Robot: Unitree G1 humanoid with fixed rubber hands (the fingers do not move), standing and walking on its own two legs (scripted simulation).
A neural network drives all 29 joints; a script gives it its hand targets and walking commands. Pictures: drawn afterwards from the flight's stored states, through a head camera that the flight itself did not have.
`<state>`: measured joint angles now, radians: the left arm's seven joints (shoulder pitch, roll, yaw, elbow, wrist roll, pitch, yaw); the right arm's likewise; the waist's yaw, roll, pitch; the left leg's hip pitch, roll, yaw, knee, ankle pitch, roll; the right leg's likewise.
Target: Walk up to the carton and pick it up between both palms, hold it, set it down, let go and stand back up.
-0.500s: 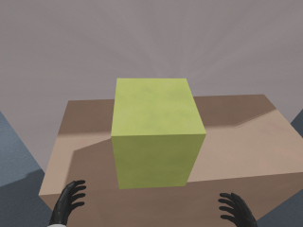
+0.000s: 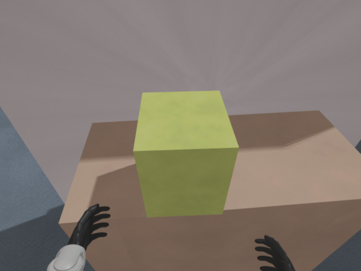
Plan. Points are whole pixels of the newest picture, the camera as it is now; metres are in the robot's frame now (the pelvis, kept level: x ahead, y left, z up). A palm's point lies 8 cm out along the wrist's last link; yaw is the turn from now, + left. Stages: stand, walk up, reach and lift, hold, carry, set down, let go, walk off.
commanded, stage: let go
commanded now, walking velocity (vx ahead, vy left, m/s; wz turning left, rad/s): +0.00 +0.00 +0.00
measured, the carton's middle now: (183, 154) +0.41 +0.01 +0.05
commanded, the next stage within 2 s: stand in 0.34 s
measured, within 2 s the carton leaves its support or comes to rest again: neither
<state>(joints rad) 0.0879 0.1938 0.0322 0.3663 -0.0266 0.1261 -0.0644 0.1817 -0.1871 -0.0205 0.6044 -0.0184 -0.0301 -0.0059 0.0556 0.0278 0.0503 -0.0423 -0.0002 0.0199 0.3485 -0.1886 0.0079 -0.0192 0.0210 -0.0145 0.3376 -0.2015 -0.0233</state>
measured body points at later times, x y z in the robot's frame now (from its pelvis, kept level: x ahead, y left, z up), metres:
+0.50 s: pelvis -0.01 -0.01 -0.01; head -0.03 -0.01 +0.44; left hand +0.21 +0.23 -0.02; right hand +0.12 -0.26 -0.10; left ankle +0.01 +0.11 -0.75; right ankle +0.00 -0.10 -0.75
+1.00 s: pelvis +0.00 +0.01 -0.01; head +0.01 +0.03 +0.44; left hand +0.10 +0.27 -0.13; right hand +0.13 -0.25 -0.10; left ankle +0.01 +0.11 -0.75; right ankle +0.00 -0.10 -0.75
